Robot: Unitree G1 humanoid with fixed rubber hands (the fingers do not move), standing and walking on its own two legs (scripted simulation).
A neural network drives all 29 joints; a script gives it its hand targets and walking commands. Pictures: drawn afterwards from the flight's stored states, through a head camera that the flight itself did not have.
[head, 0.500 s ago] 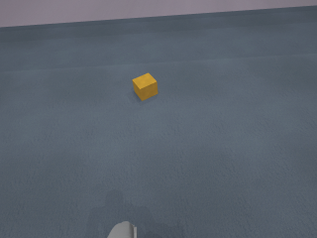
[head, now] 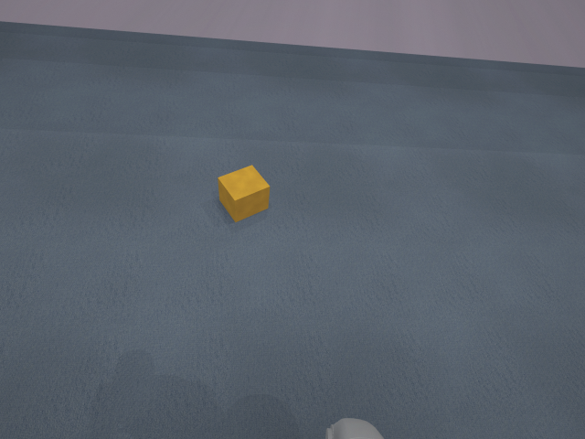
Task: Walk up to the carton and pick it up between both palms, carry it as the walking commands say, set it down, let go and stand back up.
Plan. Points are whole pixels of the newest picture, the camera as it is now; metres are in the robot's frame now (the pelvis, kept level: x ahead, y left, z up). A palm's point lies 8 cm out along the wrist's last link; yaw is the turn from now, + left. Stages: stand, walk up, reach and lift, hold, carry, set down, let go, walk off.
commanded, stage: walk up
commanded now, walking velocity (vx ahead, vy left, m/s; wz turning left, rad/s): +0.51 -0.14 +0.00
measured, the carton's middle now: (243, 193) +1.16 +0.10 -0.71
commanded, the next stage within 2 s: none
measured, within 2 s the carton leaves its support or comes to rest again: neither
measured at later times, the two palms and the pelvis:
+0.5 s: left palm (176, 328) +0.31 +0.18 -0.13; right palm (459, 369) +0.25 -0.33 -0.16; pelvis +0.26 -0.08 -0.01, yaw +1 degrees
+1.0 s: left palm (144, 258) +0.47 +0.27 -0.16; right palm (378, 210) +0.59 -0.23 -0.13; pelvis +0.50 +0.01 -0.01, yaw +0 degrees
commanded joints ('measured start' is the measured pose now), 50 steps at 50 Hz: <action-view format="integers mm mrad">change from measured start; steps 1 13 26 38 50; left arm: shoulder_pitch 45 -294 64 255 145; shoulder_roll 2 -15 44 95 8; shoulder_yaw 6 -19 -4 12 2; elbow -22 -123 -11 15 9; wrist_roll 7 -10 -10 0 -5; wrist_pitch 27 11 -59 -53 -28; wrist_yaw -16 -42 23 37 7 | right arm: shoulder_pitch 91 218 137 -289 21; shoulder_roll -101 -141 -26 -40 -123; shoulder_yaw -13 -24 -23 -9 -24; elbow -10 43 -7 -128 -36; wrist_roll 5 13 -5 -1 -9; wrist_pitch -20 2 78 83 5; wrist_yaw -3 -27 17 70 -4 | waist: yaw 11 -71 -1 89 0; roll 219 205 -98 -136 168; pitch -5 109 -21 105 -45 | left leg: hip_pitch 110 213 -295 -365 139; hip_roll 223 246 74 61 292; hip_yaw -187 -107 -161 -47 -334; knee -197 -245 746 237 -165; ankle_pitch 254 201 1 159 130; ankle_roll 54 65 -40 -81 62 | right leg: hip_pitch -117 -70 273 399 -107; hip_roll -35 5 -205 -206 -57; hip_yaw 19 -56 164 46 70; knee -43 -545 -900 -988 60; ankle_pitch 88 167 165 107 -32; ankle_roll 14 1 -70 -99 -11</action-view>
